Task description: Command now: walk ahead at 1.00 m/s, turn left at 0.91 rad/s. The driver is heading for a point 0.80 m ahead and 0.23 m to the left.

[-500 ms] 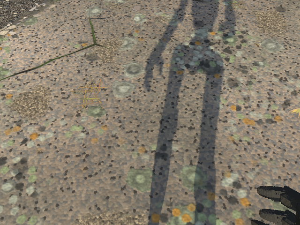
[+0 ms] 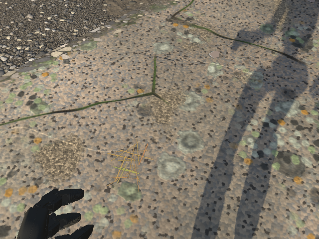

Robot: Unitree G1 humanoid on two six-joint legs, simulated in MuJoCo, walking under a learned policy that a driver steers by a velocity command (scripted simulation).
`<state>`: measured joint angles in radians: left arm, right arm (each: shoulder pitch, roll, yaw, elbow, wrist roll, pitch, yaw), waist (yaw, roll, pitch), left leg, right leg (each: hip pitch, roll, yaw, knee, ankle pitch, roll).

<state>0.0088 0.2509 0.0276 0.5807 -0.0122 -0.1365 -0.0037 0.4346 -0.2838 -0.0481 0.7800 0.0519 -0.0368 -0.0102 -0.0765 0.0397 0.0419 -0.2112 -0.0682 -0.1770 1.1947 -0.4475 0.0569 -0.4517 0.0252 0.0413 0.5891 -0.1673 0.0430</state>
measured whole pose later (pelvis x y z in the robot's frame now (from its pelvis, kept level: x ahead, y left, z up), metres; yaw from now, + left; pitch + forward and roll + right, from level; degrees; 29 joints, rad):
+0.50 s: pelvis +0.40 +0.07 +0.00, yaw +30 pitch +0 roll +0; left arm 0.14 0.29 0.01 0.66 0.00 -0.11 0.01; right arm 0.21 -0.34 -0.06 0.60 0.00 -0.03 0.05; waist -0.01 0.01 0.14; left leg -0.46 -0.16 0.00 0.62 -0.15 0.14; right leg -0.42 -0.01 0.12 1.37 -0.46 0.05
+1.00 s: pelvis +0.59 +0.09 +0.02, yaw +50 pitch +0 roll +0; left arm 0.17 0.25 0.02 0.68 0.02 0.00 0.01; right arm 0.16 -0.33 -0.05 0.65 0.01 0.06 -0.03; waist 0.03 0.02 0.07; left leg -0.44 -0.05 -0.10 1.01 -0.47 -0.07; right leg -0.36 0.03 0.06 0.47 -0.11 -0.01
